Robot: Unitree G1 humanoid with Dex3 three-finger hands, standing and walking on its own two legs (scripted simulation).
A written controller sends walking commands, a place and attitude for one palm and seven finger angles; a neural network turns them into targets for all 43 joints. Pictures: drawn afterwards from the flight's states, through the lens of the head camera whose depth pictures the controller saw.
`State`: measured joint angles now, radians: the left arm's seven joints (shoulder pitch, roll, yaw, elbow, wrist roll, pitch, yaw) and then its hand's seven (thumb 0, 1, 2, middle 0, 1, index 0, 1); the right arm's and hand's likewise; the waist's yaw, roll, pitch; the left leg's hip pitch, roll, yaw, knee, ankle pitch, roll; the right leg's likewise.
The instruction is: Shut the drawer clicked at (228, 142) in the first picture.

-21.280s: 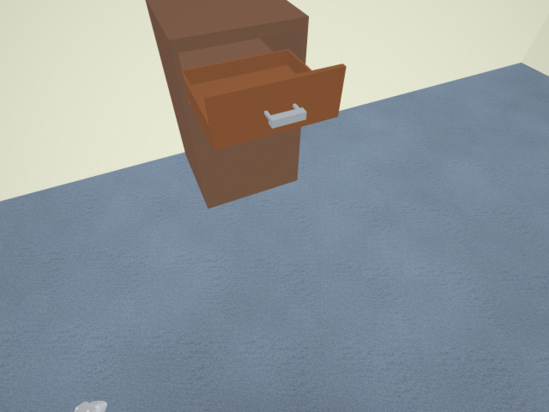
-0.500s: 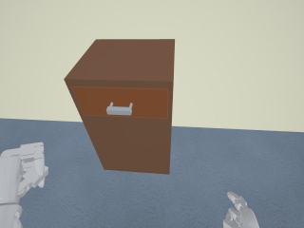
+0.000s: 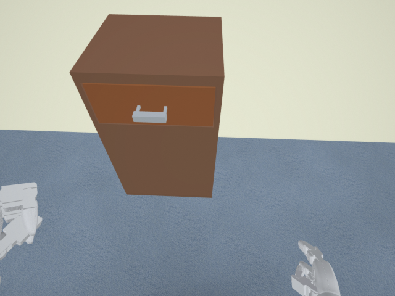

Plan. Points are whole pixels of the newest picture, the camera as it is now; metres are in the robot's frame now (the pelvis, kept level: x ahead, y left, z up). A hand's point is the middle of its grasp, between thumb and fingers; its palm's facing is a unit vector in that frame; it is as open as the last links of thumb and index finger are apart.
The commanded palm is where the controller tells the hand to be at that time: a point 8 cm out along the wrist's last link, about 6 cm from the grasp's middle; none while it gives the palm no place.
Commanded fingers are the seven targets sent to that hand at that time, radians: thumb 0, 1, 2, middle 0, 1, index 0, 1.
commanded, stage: step back with the hand held close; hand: left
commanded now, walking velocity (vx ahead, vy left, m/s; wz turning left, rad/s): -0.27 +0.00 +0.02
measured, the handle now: (150, 112) +0.69 +0.21 -0.10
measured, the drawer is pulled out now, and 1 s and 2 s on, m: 0.00 0.00 0.00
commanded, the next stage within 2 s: stop stepping back and stand still in 0.82 s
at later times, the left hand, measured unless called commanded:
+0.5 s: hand (8, 247) +0.15 +0.26 +0.16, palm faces +0.34 -0.81 -0.48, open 3.2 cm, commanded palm +0.07 +0.30 +0.18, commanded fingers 0.00 0.90 0.90 -1.40 -1.60 -1.40 -1.60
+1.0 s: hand out of the picture +0.03 +0.22 +0.17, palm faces +0.28 -0.81 -0.52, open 3.2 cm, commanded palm -0.02 +0.26 +0.18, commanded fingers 0.00 0.90 0.90 -1.40 -1.60 -1.40 -1.60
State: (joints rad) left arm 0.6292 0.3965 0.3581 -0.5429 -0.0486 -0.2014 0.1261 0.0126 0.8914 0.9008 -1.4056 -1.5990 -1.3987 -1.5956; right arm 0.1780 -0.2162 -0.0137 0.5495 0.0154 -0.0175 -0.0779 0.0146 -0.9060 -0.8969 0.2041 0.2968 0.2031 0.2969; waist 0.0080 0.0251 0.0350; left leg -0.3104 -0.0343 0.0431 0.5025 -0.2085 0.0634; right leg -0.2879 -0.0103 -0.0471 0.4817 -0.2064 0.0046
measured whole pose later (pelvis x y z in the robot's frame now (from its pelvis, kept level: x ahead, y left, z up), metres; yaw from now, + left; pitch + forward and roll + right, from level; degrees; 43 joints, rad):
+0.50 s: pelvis -0.05 +0.01 -0.01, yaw +2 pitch +1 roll -4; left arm 0.60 0.43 0.39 -0.60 -0.01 -0.26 0.15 0.01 0.89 0.90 -1.41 -1.60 -1.40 -1.60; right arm 0.22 -0.21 -0.02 0.58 -0.01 -0.06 -0.09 0.01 -0.90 -0.90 0.21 0.30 0.20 0.30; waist -0.03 0.00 0.04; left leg -0.44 -0.03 -0.01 0.59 -0.17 0.09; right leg -0.38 0.06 0.00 0.70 -0.28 0.02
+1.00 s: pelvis -0.16 -0.02 +0.00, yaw -2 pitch +4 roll -1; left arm 0.71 0.45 0.42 -0.64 -0.07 -0.24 0.11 0.01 0.89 0.90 -1.41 -1.60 -1.40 -1.60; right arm 0.18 -0.22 0.02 0.58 0.03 -0.01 -0.07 0.01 -0.90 -0.90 0.21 0.30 0.21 0.30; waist 0.02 -0.02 -0.02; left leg -0.41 -0.01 0.05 0.55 -0.11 0.03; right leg -0.19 0.06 -0.02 0.52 -0.36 -0.02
